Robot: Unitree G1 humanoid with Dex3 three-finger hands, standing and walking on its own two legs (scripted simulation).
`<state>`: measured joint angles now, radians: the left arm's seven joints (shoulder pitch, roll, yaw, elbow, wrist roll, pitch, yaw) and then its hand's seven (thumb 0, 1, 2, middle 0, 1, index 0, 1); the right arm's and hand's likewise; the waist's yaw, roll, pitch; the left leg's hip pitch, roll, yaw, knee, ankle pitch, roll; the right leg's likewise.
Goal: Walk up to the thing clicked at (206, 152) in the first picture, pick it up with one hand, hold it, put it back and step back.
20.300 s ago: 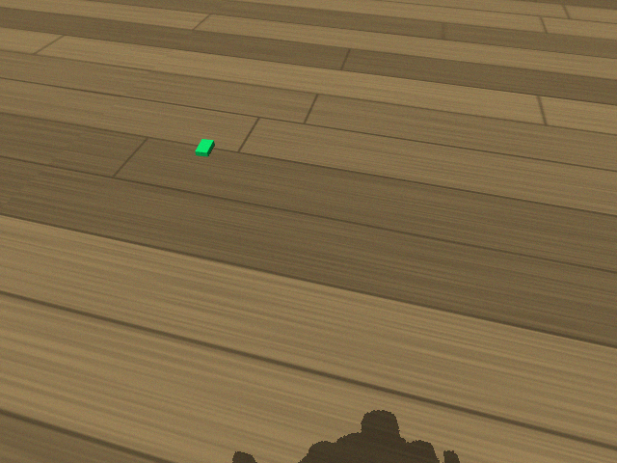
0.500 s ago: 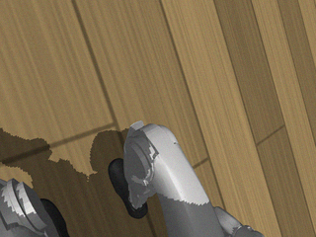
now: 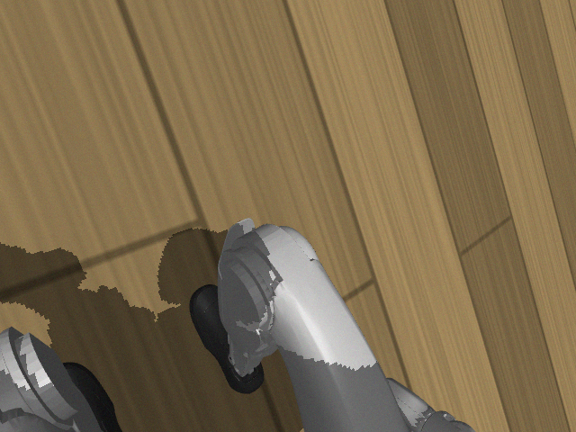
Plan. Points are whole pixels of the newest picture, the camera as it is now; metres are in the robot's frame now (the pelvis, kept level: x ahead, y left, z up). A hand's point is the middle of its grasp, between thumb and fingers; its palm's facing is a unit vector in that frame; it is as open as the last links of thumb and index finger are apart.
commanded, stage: close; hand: left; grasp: from above
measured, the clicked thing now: out of the picture +0.47 +0.31 -0.29
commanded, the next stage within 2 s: settle in 1.40 s
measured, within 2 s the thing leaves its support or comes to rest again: leaves its support in 1.86 s
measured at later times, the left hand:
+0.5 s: hand out of the picture +0.46 +0.30 -0.27, palm faces -0.44 -0.14 -0.89, open 11.6 cm
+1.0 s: hand out of the picture +0.46 +0.31 -0.26, palm faces -0.45 -0.15 -0.88, open 10.3 cm
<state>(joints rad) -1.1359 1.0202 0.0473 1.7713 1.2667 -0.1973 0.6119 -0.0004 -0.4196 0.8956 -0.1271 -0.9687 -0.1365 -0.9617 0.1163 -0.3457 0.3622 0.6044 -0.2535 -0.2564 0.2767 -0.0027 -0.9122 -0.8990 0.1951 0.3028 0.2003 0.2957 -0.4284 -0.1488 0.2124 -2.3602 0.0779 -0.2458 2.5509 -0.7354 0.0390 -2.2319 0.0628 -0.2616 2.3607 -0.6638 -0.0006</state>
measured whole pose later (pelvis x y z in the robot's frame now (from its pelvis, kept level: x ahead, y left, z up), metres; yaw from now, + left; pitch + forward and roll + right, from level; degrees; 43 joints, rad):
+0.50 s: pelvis +0.00 +0.00 +0.00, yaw -1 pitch +28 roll -16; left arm -1.16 1.02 0.01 1.77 1.26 -0.17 0.64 0.00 -0.11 0.67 -0.34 -0.84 -0.37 -0.80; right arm 0.10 -0.36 0.37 0.60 -0.25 -0.28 0.28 0.00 -0.91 -0.90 0.19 0.30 0.20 0.30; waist -0.43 -0.16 0.22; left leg -2.35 0.08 -0.26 2.54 -0.74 0.04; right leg -2.22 0.07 -0.27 2.34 -0.66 0.01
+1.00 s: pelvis +0.00 +0.00 +0.01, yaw +0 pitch +28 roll -16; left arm -1.14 1.02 0.02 1.74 1.23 -0.19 0.60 0.00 0.06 0.51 -0.46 -0.68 -0.55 -0.66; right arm 0.11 -0.35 0.37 0.58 -0.24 -0.25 0.26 0.00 -0.91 -0.90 0.20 0.30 0.20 0.30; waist -0.42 -0.16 0.22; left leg -2.34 0.08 -0.26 2.53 -0.73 0.04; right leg -2.21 0.07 -0.27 2.33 -0.65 0.00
